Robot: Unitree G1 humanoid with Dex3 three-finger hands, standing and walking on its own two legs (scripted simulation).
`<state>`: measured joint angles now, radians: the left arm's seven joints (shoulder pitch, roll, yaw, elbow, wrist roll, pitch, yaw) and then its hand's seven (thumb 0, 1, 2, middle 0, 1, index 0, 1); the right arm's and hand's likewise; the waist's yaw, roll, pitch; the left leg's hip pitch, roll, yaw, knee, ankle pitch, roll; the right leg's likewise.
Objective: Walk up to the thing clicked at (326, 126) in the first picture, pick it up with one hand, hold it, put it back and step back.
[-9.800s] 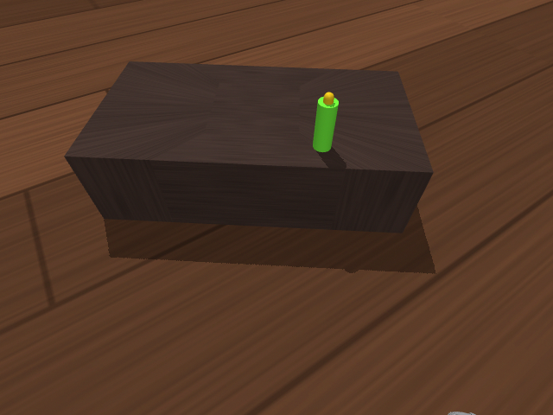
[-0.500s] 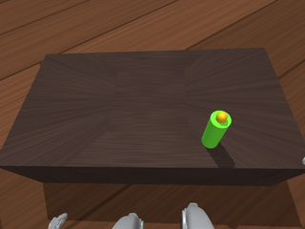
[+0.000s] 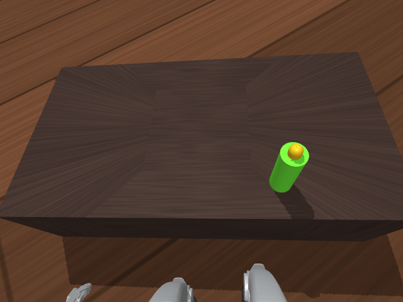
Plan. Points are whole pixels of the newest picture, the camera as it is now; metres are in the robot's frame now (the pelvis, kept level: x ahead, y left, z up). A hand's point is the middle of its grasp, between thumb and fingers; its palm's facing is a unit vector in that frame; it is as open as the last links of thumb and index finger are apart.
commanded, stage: approach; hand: right
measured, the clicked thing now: (287, 167) +0.46 -0.21 -0.21
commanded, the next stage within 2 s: close in in 0.66 s
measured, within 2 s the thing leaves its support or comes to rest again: neither
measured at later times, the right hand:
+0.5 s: hand (377, 170) +0.38 -0.36 -0.07, palm faces +0.19 +0.98 -0.01, open 17.4 cm
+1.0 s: hand (307, 178) +0.44 -0.27 -0.25, palm faces +0.15 +0.99 +0.01, open 17.4 cm
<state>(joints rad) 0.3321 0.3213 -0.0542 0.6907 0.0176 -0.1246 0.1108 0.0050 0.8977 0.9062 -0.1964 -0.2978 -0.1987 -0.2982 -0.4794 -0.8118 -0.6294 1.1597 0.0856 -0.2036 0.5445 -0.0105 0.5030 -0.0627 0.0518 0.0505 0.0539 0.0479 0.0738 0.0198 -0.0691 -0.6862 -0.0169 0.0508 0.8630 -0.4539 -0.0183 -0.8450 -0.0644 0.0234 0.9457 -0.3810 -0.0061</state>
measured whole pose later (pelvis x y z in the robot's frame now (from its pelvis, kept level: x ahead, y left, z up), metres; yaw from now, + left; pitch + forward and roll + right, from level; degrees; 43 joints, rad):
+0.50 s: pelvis -0.03 +0.00 -0.10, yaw +3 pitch +28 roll +5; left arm 0.24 0.34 -0.10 0.63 0.05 -0.15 0.07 0.00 0.88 0.91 -0.19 -0.29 -0.19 -0.30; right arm -0.60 -0.77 -0.72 1.20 0.24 -0.55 0.62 -0.01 0.53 -0.08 0.04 0.06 0.05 0.05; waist 0.10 0.03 -0.17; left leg -1.25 -0.03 0.05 1.38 -0.63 -0.03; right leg -1.40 -0.08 0.04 1.43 -0.53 -0.01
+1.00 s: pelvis -0.08 +0.01 -0.27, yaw +8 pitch +34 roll +8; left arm 0.17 0.26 -0.07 0.68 0.09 -0.04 -0.02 0.00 0.90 0.89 -0.19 -0.29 -0.20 -0.29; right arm -0.83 -0.67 -0.67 1.04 0.11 -0.46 0.37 -0.01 0.51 -0.03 0.06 0.04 0.06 0.03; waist 0.13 0.01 -0.13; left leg -1.87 -0.06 0.08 1.98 -0.73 -0.02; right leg -2.03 -0.11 0.11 2.00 -0.58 -0.01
